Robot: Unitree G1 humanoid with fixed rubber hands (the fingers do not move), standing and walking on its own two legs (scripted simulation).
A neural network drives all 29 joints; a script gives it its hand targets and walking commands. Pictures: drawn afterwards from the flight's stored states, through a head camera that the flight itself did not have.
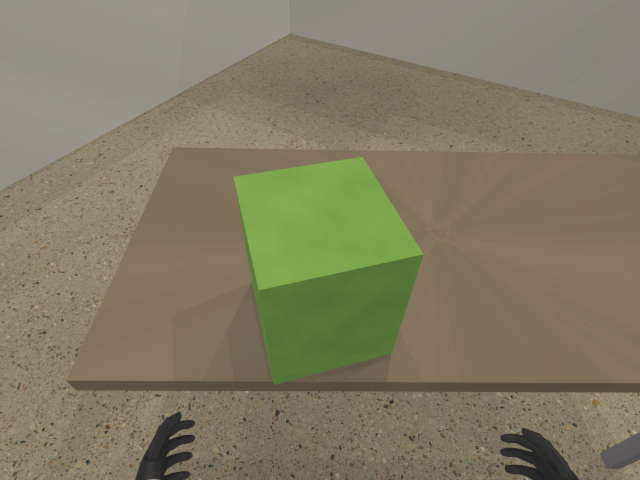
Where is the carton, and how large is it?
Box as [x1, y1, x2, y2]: [234, 157, 423, 384]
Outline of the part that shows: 362,157 234,177 251,279 274,384 390,353 392,350 423,254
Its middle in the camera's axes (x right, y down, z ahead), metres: +0.00 +0.05 +0.61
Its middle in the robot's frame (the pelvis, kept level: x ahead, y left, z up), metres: +0.43 +0.03 +0.00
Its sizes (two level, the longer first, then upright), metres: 0.210 0.200 0.250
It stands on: a table, 0.65 m high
